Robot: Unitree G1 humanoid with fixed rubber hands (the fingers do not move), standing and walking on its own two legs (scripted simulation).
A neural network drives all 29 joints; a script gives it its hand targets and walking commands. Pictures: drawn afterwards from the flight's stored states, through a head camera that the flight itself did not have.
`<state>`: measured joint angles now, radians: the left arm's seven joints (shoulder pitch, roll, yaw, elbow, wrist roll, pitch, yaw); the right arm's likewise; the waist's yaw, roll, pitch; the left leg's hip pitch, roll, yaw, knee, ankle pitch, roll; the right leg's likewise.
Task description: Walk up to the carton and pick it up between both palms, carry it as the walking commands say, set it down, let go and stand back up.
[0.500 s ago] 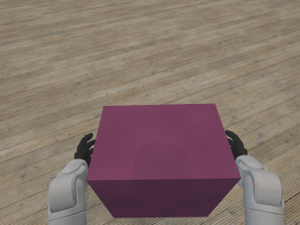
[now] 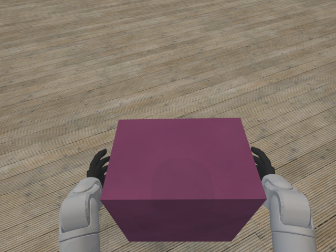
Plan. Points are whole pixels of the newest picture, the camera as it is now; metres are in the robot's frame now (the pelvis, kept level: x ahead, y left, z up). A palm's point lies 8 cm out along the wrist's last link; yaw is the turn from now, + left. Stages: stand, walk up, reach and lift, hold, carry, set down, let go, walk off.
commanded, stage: hold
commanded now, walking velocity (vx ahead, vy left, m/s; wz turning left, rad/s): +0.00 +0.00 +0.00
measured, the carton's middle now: (179, 185) +0.28 +0.00 -0.02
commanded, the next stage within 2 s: set down in 0.60 s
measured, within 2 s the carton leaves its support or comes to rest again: neither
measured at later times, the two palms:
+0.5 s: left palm (99, 179) +0.26 +0.19 +0.05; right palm (266, 174) +0.27 -0.19 +0.06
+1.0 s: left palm (112, 176) +0.30 +0.18 +0.01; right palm (261, 176) +0.29 -0.21 +0.00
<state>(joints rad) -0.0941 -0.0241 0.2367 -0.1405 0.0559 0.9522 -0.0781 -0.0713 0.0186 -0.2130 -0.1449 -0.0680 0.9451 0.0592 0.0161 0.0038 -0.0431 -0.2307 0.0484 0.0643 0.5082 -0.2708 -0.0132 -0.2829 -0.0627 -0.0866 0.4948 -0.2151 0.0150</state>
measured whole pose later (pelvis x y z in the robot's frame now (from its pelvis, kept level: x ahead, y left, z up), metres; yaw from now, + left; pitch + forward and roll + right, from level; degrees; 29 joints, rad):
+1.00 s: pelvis +0.00 +0.00 +0.01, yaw +4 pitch +0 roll +0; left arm -0.31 -0.07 0.35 0.39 0.25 0.51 -0.15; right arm -0.29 0.03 -0.39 0.35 -0.23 0.54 0.17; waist -0.06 0.01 0.07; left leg -0.18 -0.01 -0.05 0.38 -0.20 -0.01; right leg -0.22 -0.02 0.02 0.38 -0.17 0.02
